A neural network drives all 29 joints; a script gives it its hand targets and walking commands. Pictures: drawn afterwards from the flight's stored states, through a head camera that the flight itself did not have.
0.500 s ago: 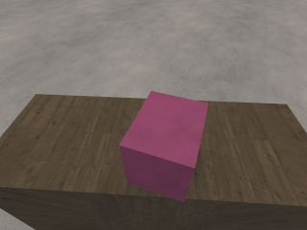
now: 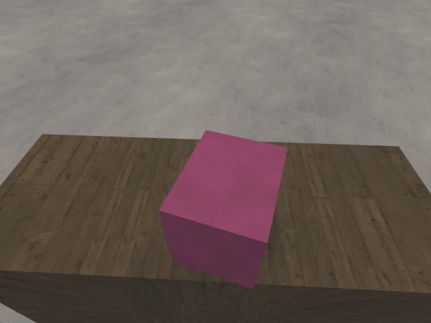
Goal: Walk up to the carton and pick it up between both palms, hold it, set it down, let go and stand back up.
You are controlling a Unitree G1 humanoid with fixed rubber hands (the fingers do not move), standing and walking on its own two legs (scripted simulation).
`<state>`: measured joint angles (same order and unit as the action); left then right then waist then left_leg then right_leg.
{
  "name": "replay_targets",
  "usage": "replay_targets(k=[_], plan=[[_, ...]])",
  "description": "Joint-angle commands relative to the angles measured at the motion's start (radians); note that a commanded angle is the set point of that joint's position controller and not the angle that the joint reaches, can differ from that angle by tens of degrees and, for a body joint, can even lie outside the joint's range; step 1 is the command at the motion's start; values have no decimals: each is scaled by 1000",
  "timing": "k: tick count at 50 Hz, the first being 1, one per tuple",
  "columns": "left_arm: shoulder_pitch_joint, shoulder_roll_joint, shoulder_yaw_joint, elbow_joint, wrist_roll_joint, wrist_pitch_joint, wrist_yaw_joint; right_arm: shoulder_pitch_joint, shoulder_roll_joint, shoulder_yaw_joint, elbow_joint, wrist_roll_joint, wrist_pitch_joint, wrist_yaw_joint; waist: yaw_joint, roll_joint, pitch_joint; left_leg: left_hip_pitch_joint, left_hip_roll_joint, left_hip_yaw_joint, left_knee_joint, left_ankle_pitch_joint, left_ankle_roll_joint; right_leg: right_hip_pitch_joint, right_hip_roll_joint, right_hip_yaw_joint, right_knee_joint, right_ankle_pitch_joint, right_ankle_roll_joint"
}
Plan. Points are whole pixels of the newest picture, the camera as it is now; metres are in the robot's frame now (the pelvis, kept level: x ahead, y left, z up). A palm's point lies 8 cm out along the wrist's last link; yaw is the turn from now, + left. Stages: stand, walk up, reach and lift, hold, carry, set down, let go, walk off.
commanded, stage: stand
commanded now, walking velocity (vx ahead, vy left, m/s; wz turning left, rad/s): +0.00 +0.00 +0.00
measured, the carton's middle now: (228, 205) +0.41 -0.02 -0.05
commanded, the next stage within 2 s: none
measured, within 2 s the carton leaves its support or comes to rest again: neither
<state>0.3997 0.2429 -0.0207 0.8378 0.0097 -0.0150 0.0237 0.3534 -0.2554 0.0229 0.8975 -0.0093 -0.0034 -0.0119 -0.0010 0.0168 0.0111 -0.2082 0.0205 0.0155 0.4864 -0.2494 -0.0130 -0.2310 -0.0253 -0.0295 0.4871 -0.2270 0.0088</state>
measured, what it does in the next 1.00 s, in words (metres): stands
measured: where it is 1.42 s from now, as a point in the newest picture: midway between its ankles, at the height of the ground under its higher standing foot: outside the picture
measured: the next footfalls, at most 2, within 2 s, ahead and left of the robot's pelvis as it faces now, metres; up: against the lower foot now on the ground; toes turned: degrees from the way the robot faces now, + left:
none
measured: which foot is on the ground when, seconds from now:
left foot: down 0.00-1.00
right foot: down 0.00-1.00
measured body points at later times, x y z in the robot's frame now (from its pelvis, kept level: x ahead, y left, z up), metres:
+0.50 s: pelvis +0.00 +0.00 +0.00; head +0.00 -0.01 +0.45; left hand +0.01 +0.25 -0.14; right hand +0.02 -0.25 -0.15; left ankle +0.01 +0.13 -0.74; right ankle +0.02 -0.12 -0.74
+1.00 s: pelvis +0.00 +0.00 +0.00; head +0.00 +0.00 +0.45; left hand +0.00 +0.25 -0.14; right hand +0.00 -0.24 -0.15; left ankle +0.01 +0.13 -0.74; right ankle +0.02 -0.12 -0.74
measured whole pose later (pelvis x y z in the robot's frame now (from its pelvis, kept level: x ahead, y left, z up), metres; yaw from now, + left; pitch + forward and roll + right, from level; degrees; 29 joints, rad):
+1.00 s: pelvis +0.00 +0.00 +0.00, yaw -1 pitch -1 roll +0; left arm 0.40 0.21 -0.01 0.95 0.01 -0.01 0.03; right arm 0.36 -0.22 0.01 0.98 0.00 0.00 -0.03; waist 0.00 0.01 0.02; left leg -0.19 0.02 0.03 0.45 -0.24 -0.01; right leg -0.22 -0.02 -0.02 0.46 -0.22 0.01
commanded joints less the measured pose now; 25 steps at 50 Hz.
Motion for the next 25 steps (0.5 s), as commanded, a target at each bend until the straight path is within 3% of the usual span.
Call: replay_targets(k=[1,7,12,16,25], plan=[[61,127,38,-36,1,-15,9,46,-114,-31,-45,2,-13,-8,1,-18,52,-42,60,-78,-93,38,20,-9,-70,101,-105,45,-18],[59,117,40,-21,0,-14,10,51,-108,-32,-30,3,-13,-12,1,1,60,-50,66,-79,-109,25,20,4,-65,96,-109,40,-19],[52,123,45,-12,1,-14,11,51,-111,-36,-24,5,-14,-13,0,-24,37,-33,64,-82,-110,26,21,9,-65,95,-110,37,-17],[54,106,42,-1,1,-13,11,45,-105,-35,-14,2,-12,-14,-1,-3,56,-27,64,-72,-106,33,22,-1,-64,97,-113,38,-19],[57,105,45,25,-2,-10,12,57,-98,-33,9,4,-12,-18,5,-17,63,-54,70,-79,-125,6,19,17,-64,97,-115,28,-15]])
